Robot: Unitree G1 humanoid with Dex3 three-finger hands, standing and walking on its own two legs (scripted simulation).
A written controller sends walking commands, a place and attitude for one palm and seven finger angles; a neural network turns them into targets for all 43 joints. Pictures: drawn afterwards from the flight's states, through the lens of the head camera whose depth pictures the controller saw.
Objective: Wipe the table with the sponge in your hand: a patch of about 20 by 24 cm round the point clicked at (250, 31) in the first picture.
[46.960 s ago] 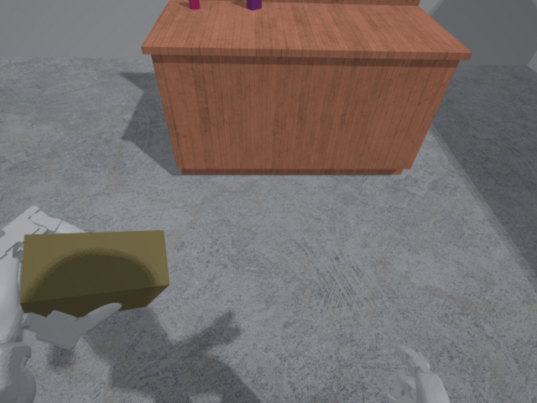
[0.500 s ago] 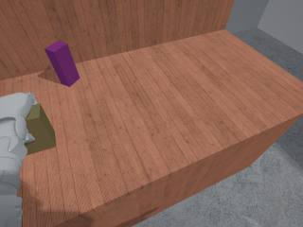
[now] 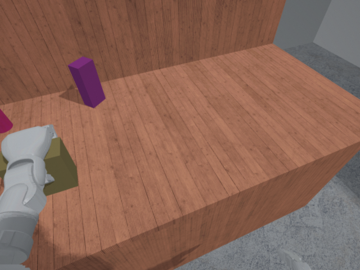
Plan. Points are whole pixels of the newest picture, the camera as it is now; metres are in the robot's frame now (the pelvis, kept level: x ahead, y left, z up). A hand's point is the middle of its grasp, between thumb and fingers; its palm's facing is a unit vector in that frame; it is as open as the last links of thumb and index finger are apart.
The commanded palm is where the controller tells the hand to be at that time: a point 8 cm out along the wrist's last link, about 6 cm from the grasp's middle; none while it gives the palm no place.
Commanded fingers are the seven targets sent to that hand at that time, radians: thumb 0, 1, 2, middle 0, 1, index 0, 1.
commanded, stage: wipe back along the first lane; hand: left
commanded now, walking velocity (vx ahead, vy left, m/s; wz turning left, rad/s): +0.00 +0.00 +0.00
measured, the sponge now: (46, 175) +0.31 +0.37 +0.01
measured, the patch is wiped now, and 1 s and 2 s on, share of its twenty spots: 0.90 0.90 0.90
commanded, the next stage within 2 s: lift the sponge slowly off the table in 1.16 s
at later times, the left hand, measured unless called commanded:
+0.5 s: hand (42, 171) +0.29 +0.34 +0.07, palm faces +0.00 -0.03 -1.00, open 10.2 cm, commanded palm +0.25 +0.32 +0.10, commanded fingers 0.00 0.10 1.30 -1.20 -1.60 -1.20 -1.60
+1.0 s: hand (43, 192) +0.24 +0.31 +0.07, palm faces +0.03 -0.06 -1.00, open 10.2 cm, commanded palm +0.20 +0.29 +0.10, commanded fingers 0.00 0.10 1.30 -1.20 -1.60 -1.20 -1.60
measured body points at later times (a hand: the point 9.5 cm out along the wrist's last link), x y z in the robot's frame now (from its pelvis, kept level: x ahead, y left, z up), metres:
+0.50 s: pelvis +0.00 -0.01 +0.00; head +0.00 -0.03 +0.45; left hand +0.29 +0.34 +0.12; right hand +0.18 -0.25 -0.10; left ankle -0.02 +0.08 -0.73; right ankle -0.01 -0.13 -0.73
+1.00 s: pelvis +0.00 -0.01 +0.00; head -0.01 -0.04 +0.45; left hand +0.24 +0.31 +0.12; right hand +0.24 -0.23 -0.08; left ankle -0.02 +0.08 -0.73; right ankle -0.01 -0.13 -0.73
